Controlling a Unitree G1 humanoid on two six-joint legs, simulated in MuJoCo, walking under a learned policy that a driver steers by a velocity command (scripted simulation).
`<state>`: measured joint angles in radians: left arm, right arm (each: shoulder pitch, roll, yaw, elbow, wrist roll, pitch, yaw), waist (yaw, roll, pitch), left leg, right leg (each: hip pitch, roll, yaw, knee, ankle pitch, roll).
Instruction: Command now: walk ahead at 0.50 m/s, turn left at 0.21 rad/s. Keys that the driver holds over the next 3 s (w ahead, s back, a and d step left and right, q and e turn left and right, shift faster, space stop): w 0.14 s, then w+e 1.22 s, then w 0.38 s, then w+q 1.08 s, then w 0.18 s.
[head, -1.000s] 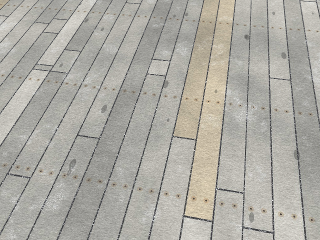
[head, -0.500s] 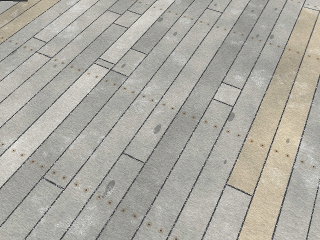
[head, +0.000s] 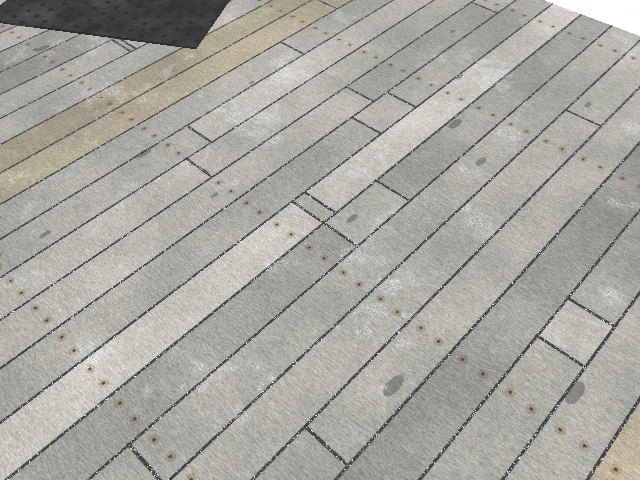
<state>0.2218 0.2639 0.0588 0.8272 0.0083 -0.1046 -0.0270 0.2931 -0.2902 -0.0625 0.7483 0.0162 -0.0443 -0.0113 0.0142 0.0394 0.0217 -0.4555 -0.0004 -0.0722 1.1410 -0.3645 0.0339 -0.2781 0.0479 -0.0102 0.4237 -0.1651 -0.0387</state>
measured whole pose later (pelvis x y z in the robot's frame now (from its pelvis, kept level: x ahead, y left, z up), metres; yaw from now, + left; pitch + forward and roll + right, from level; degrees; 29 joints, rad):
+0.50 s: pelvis +0.27 +0.05 +0.00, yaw -7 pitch +1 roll +1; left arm 0.30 0.32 0.07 0.86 -0.03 -0.05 0.00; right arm 0.21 -0.25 -0.06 0.75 -0.01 -0.09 0.02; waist 0.01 -0.05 0.02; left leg -0.25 0.00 0.09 0.40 -0.18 0.03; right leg -0.50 -0.07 0.05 1.13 -0.33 -0.01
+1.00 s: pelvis +0.51 -0.06 +0.00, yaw -25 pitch +1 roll +1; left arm 0.24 0.29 0.07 0.73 -0.01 -0.04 -0.03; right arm 0.18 -0.30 -0.06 0.78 0.00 -0.11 0.00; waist 0.01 0.01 0.07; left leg -0.47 0.08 -0.04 1.15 -0.36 -0.01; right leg -0.33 0.08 0.01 0.49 -0.17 -0.10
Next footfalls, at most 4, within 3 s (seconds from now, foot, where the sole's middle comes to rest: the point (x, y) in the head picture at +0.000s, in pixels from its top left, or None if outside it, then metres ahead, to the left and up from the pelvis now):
0.32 left None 0.34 0.16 -0.78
0.84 right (422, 443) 0.57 -0.15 -0.78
1.34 left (388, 306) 0.91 -0.11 -0.78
1.82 right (540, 297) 0.94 -0.48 -0.78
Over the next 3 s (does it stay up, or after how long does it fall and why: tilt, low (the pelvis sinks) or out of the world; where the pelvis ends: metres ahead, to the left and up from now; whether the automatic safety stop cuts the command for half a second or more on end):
stays up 1.46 -0.62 0.00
